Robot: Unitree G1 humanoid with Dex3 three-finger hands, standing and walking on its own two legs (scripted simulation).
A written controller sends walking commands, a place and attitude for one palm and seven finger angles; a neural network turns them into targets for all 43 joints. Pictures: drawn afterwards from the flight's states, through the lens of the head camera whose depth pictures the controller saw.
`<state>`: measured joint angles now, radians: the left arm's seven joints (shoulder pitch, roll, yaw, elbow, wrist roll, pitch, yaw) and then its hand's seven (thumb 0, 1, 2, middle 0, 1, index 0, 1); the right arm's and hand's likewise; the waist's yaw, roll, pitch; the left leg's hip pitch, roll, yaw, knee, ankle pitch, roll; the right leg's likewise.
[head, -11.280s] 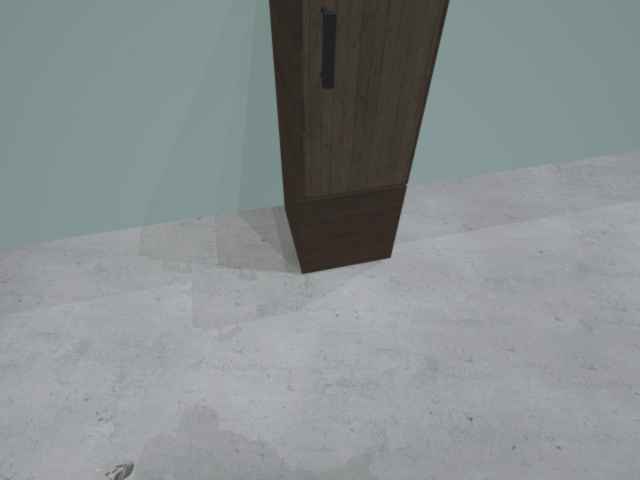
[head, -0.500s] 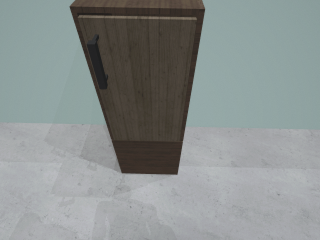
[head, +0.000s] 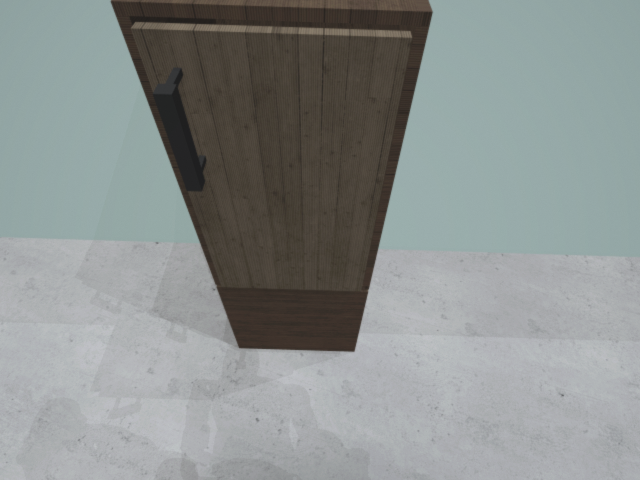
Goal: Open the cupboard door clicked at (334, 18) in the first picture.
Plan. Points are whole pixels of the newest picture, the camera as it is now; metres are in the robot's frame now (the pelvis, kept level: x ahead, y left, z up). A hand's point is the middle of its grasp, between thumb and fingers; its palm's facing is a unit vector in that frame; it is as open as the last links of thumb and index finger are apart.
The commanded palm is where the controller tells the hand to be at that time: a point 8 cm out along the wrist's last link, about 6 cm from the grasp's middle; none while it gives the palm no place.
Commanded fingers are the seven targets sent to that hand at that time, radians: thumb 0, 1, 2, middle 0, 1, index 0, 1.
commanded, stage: come to a stop and stand still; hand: left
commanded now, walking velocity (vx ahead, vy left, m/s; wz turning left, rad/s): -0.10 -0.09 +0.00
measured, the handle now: (186, 133) +0.52 +0.23 +0.14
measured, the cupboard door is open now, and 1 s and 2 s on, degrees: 0 0 0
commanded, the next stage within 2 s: none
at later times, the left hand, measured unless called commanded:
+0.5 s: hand out of the picture -0.02 +0.15 -0.17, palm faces +0.06 -0.98 -0.20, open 7.3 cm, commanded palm none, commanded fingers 0.00 0.90 0.90 -0.20 -0.30 -0.20 -0.30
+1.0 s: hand out of the picture -0.11 +0.17 -0.17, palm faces +0.03 -0.99 -0.16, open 7.4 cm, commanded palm none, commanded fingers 0.00 0.90 0.90 -0.20 -0.30 -0.20 -0.30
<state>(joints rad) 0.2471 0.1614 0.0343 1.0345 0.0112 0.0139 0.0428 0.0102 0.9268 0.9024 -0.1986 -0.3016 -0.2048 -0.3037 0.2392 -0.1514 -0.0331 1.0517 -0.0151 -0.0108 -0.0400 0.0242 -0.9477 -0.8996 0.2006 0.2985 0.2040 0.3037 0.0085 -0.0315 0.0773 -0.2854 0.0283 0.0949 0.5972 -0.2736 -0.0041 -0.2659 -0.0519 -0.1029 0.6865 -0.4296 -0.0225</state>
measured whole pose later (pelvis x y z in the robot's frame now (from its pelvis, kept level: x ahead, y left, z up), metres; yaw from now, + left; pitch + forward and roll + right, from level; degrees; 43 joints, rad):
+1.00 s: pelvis -0.09 +0.00 +0.01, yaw +0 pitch -2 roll -1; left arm 0.38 0.16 0.00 1.05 0.02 0.01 0.03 0.01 0.91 0.90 -0.20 -0.30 -0.20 -0.30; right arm 0.39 -0.13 0.01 1.09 -0.03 0.02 -0.02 0.01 -0.91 -0.90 0.20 0.30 0.20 0.30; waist -0.01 -0.01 0.00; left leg -0.31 -0.03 0.07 0.46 -0.17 0.08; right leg -0.26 0.01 -0.07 0.48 -0.25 -0.04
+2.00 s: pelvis -0.22 +0.06 +0.02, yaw -1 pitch +0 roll -1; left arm 0.31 0.17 0.03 1.03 0.03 0.02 0.02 0.01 0.91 0.90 -0.19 -0.30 -0.20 -0.30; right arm 0.41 -0.08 0.00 1.10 -0.04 -0.01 -0.03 0.01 -0.91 -0.90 0.20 0.30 0.21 0.30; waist -0.03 -0.02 -0.05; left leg -0.24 -0.03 0.06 0.41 -0.17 0.08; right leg -0.28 0.00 -0.02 0.68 -0.43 -0.03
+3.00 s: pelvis -0.16 +0.03 +0.02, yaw -2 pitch -1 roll +1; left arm 0.31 0.15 -0.02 1.10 0.01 -0.02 0.03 0.01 0.91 0.90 -0.20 -0.30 -0.20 -0.30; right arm 0.26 -0.15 0.02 1.14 -0.01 -0.01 -0.04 0.01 -0.93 -0.90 0.20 0.30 0.20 0.30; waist 0.00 -0.02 0.02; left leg -0.18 0.03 0.10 0.41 -0.21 0.00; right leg -0.07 0.01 -0.06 0.40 -0.32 -0.04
